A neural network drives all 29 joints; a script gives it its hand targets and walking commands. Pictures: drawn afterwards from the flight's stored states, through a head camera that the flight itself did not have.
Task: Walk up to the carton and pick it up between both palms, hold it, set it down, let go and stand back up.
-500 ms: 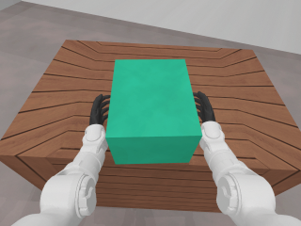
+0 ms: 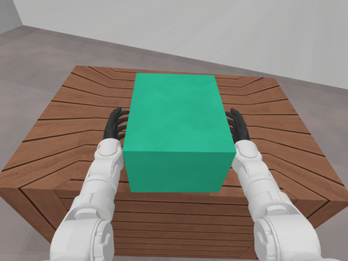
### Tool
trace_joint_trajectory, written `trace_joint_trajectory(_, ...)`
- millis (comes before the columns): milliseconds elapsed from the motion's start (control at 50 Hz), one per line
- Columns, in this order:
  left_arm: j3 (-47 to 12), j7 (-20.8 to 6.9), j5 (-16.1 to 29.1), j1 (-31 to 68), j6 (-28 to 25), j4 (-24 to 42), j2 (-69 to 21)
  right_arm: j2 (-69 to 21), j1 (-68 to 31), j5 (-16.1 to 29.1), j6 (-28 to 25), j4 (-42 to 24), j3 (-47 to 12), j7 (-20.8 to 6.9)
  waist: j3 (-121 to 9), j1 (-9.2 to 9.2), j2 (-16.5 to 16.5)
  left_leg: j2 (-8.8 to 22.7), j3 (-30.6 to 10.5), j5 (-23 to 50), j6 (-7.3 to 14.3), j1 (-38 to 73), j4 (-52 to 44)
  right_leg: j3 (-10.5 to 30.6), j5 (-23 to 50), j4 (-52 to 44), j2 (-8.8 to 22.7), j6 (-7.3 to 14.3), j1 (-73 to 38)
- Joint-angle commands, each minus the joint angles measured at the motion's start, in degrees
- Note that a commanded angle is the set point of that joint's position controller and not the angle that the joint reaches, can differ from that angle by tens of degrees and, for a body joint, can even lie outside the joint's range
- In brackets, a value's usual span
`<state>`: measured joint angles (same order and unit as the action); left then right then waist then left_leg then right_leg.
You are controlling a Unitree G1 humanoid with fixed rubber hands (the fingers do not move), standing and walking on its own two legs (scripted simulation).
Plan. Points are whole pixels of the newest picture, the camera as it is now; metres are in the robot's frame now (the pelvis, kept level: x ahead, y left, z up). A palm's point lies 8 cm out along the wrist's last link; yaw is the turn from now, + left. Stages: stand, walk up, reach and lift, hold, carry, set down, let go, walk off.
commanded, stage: reach and lift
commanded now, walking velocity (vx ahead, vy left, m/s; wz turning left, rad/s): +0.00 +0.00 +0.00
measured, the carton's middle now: (175, 129) +0.44 +0.02 +0.08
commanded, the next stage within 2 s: hold in 1.52 s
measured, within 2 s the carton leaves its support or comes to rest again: neither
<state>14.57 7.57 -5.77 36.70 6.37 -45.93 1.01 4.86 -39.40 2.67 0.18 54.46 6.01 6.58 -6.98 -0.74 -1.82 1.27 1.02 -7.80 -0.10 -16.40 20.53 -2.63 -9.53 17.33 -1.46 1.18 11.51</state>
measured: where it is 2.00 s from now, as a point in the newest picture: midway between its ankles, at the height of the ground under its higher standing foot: outside the picture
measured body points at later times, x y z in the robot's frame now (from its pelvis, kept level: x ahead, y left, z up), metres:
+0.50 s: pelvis -0.01 +0.00 +0.00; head -0.03 +0.03 +0.45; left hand +0.37 +0.16 +0.12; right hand +0.36 -0.16 +0.11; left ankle +0.03 +0.12 -0.75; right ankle -0.01 -0.11 -0.75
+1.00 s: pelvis +0.01 +0.00 +0.00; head -0.02 +0.03 +0.45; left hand +0.37 +0.17 +0.13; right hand +0.37 -0.15 +0.13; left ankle +0.03 +0.12 -0.75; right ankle -0.01 -0.11 -0.75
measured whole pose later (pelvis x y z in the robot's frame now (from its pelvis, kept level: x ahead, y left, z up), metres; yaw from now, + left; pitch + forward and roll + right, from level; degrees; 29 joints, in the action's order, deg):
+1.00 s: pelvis +0.01 +0.00 +0.00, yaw +2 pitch -5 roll -1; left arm 12.6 2.2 -13.0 24.1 31.4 -8.4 -1.3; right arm 4.0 -28.6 9.8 14.8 28.7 -0.7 9.7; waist 0.0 4.7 -3.4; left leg 0.5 -0.7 -9.2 -0.3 -6.3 20.2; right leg -4.3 -11.2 16.1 -0.9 0.9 0.3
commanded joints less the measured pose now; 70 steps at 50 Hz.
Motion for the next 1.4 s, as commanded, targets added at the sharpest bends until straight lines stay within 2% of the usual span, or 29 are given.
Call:
trace_joint_trajectory(0,-22.71,-10.77,-0.33,44.83,0.11,17.45,-40.71,-40.78,-42.88,0.5,-2.24,-19.04,-16.24,-7.39,-25.12,1.61,1.9,-2.32,-0.83,14.4,-2.49,16.15,-0.45,1.43,14.86,-1.09,-0.61,-1.64,-9.68)
trace_joint_trajectory(60,-22.02,-11.66,-1.9,41.96,1.75,20.25,-40.5,-40.31,-41.58,0.51,-1.79,-21.76,-17.17,-7.44,-26.16,1.36,1.63,-2.51,-0.62,16.99,-2.52,18.55,-0.52,0.99,17.26,-0.86,-0.84,-2.23,-11.91)
trace_joint_trajectory(80,-20.82,-12.24,-2.63,41.66,2.81,18.35,-38.9,-39.12,-40.14,-0.47,-0.85,-19.66,-15.37,-7.23,-22.19,2.47,0.92,-2.49,-0.3,13.82,-2.32,17.74,-1.49,1.07,15.01,-1.73,-0.46,-2.33,-11.45)
trace_joint_trajectory(120,-20.75,-13.15,-3.27,37.59,4.72,18.3,-39.18,-38.75,-42.65,-0.06,-1.43,-24.68,-16.37,-7.18,-21.68,1.04,0.48,-2.66,-0.02,13.06,-1.65,17.49,-1.96,1.03,15.03,-2.03,-0.41,-2.43,-12.57)
trace_joint_trajectory(180,-21.24,-13.97,-4.68,32.85,8.21,20.22,-38.62,-36.88,-39.87,1.45,-0.22,-25.57,-17.18,-6.11,-16.19,2.15,1.4,-2.73,-0.18,13.77,-1.92,18.45,-2.26,0.63,14.76,-2.5,-0.82,-2.41,-13.02)
trace_joint_trajectory(240,-25.41,-14.1,-3.02,35.69,8.96,28.62,-39.43,-37.51,-37.5,2.32,0.44,-27.45,-18.49,-5.91,-18.16,4.23,3.61,-2.7,-0.55,16.29,-3.06,20.55,-1.64,-0.11,15.11,-1.9,-1.12,-2.34,-12.3)
trace_joint_trajectory(260,-25.95,-14.22,-3.13,35.04,9.97,27.2,-38.88,-36.53,-37.35,1.98,0.89,-27.27,-18.01,-5.85,-15.65,5.09,3.47,-2.78,-0.57,13.41,-2.95,20.87,-1.95,-0.1,11.89,-2.95,-0.98,-2.23,-10.1)
trace_joint_trajectory(280,-27.99,-14.21,-2.27,32.55,10.7,30.28,-39.62,-38.26,-35.9,3.09,1.0,-31.31,-20.4,-5.5,-17.22,5.29,3.39,-2.89,-0.71,15.11,-2.78,21.91,-1.33,-0.22,13.65,-2.7,-1.25,-2.27,-11.39)
trace_joint_trajectory(300,-29.17,-13.98,-1.34,36.5,11.02,31.0,-38.92,-37.78,-40.79,3.49,0.83,-34.1,-20.73,-5.39,-18.63,4.6,4.43,-3.1,-0.65,13.22,-2.71,20.01,-1.27,-0.11,11.77,-2.5,-0.94,-2.26,-9.79)
trace_joint_trajectory(320,-31.16,-13.44,-0.35,33.77,11.4,32.99,-40.53,-38.69,-38.5,4.68,1.15,-36.19,-22.8,-5.4,-20.2,5.01,3.94,-2.63,-1.39,15.52,-2.83,22.03,-0.69,-0.51,13.79,-2.01,-1.49,-2.23,-9.83)
trace_joint_trajectory(360,-32.05,-12.7,0.46,35.85,11.78,32.85,-40.04,-38.77,-41.13,4.66,1.68,-38.07,-23.16,-5.7,-20.39,4.26,4.09,-2.73,-1.61,10.73,-2.33,21.02,-1.16,-0.5,8.45,-2.64,-1.09,-2.15,-6.52)
trace_joint_trajectory(420,-34.94,-11.55,2.31,35.69,12.17,35.24,-40.78,-39.36,-43.03,5.71,2.26,-42.74,-25.36,-5.56,-23.82,4.01,2.99,-2.49,-2.52,11.36,-1.96,22.53,-0.22,-0.76,9.01,-2.2,-1.52,-2.23,-5.3)
trace_joint_trajectory(460,-35.12,-11.03,3.04,36.05,12.79,36.0,-40.56,-39.95,-45.4,6.15,2.99,-44.94,-26.51,-5.56,-24.37,2.51,1.74,-2.47,-2.45,8.78,-0.84,21.14,-0.51,-0.3,6.96,-2.07,-1.36,-2.25,-4.32)
trace_joint_trajectory(500,-33.26,-10.76,1.57,34.5,14.39,33.06,-39.49,-38.37,-43.7,6.05,4.71,-40.64,-25.05,-5.9,-19.45,2.21,2.09,-2.22,-2.49,5.08,-0.42,20.08,-1.89,0.04,2.85,-2.85,-1.09,-1.77,-2.39)
trace_joint_trajectory(520,-33.12,-10.92,2.04,33.97,14.83,34.94,-39.7,-39.24,-43.61,6.0,4.96,-42.17,-25.71,-5.91,-22.14,2.12,0.48,-2.18,-2.18,5.19,0.27,20.95,-1.85,0.13,3.36,-2.8,-1.16,-2.14,-3.31)
trace_joint_trajectory(640,-30.01,-12.59,-0.29,31.31,17.87,34.26,-38.5,-37.64,-41.71,7.42,7.28,-40.17,-25.02,-4.83,-18.49,2.2,0.21,-2.63,-1.93,8.33,-0.05,21.37,-1.87,0.36,7.75,-3.02,-1.18,-2.8,-6.84)
trace_joint_trajectory(700,-29.44,-13.38,-0.92,30.73,18.74,36.11,-37.44,-38.02,-39.89,8.31,7.7,-40.17,-25.69,-4.15,-18.11,3.17,0.1,-3.29,-1.54,11.81,-0.21,22.62,-0.98,0.47,13.02,-2.53,-1.14,-3.52,-8.97)
trace_joint_trajectory(780,-32.98,-14.14,0.23,28.18,19.14,43.68,-37.23,-37.69,-37.14,10.79,7.89,-47.5,-29.42,-2.03,-23.63,5.27,1.98,-3.97,-1.98,20.35,-2.0,24.23,1.53,0.29,26.87,-0.29,-1.57,-4.5,-14.94)
trace_joint_trajectory(800,-33.26,-14.16,0.32,29.72,18.94,45.45,-36.83,-37.63,-35.9,10.71,8.37,-46.08,-29.22,-1.91,-22.37,5.68,3.13,-4.01,-2.15,20.61,-2.56,24.46,1.4,0.08,26.51,-0.13,-1.51,-4.4,-14.26)
trace_joint_trajectory(840,-32.15,-14.75,-0.49,27.53,19.91,43.5,-35.79,-36.66,-34.72,9.55,8.76,-45.4,-27.96,-1.91,-16.95,5.88,2.02,-3.91,-1.96,17.27,-2.29,23.1,0.12,-0.31,23.02,-0.92,-1.4,-4.26,-12.71)
trace_joint_trajectory(880,-33.18,-15.04,-0.49,26.91,20.38,46.1,-35.76,-36.04,-31.86,9.85,9.04,-44.71,-27.19,-2.0,-15.53,6.95,4.14,-3.71,-2.28,18.54,-3.15,24.03,0.03,-0.77,22.16,-1.0,-1.37,-3.69,-12.32)
trace_joint_trajectory(940,-37.35,-13.99,1.75,29.49,20.25,50.71,-36.38,-35.74,-34.45,10.78,8.45,-50.07,-28.35,-1.88,-20.17,7.25,6.42,-3.4,-2.82,21.07,-4.3,25.83,1.57,-1.31,21.5,-0.71,-1.83,-3.23,-10.45)
trace_joint_trajectory(1060,-39.4,-13.16,2.98,25.52,21.44,51.38,-36.44,-35.47,-34.35,12.39,9.67,-55.37,-31.7,-1.58,-20.97,6.19,4.16,-3.12,-3.51,23.21,-3.73,27.02,2.51,-1.23,23.62,-0.8,-2.32,-3.34,-10.47)
trace_joint_trajectory(1080,-37.32,-13.38,2.33,24.69,22.01,49.24,-35.2,-35.35,-35.39,12.21,10.24,-55.18,-32.34,-1.41,-19.27,4.98,1.99,-3.3,-3.1,20.19,-2.6,24.99,1.65,-0.81,22.12,-1.23,-2.04,-3.65,-11.0)
trace_joint_trajectory(1120,-34.35,-14.26,1.16,23.25,23.31,48.04,-34.3,-34.58,-35.05,11.84,11.37,-53.39,-32.56,-1.12,-16.43,4.53,-0.85,-3.31,-2.53,17.39,-1.36,23.29,0.17,-0.54,22.11,-1.37,-1.72,-4.06,-12.35)
trace_joint_trajectory(1180,-29.76,-15.73,-0.83,24.99,24.41,43.34,-33.06,-35.65,-38.65,10.4,11.91,-50.6,-30.91,-1.32,-11.87,2.28,-3.33,-3.65,-1.18,9.53,0.67,19.14,-2.41,0.0,16.71,-2.2,-0.97,-4.59,-11.98)
trace_joint_trajectory(1280,-30.66,-15.29,0.32,31.83,24.0,42.47,-34.94,-36.8,-42.95,9.55,10.65,-48.42,-27.39,-2.37,-16.87,2.92,0.51,-3.2,-0.87,7.67,0.49,21.58,-2.18,-0.15,10.42,-3.04,-0.82,-3.45,-8.75)
trace_joint_trajectory(1340,-33.74,-14.4,1.8,33.87,23.52,46.0,-35.68,-36.14,-41.16,9.73,9.95,-47.31,-25.95,-2.62,-21.36,5.38,4.46,-3.07,-1.38,12.38,-1.36,25.85,-0.38,-0.92,13.09,-2.42,-1.09,-3.01,-7.87)
trace_joint_trajectory(1380,-33.82,-14.04,1.4,33.72,23.49,45.13,-35.64,-35.6,-41.48,9.67,9.93,-46.49,-25.44,-2.62,-20.39,5.47,5.14,-2.92,-1.66,13.09,-1.77,26.62,0.0,-1.24,12.37,-2.72,-1.21,-3.01,-6.69)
